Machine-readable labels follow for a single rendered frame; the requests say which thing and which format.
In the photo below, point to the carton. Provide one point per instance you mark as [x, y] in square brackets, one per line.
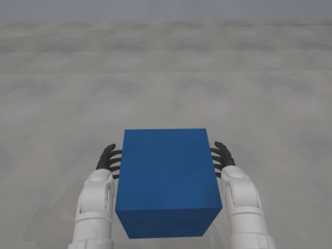
[167, 184]

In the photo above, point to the robot right forearm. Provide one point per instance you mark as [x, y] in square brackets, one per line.
[247, 223]

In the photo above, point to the robot left hand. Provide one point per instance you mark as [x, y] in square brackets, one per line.
[105, 161]

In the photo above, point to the robot left forearm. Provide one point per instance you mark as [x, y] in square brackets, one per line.
[94, 214]

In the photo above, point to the robot right hand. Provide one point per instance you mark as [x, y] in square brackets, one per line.
[225, 158]

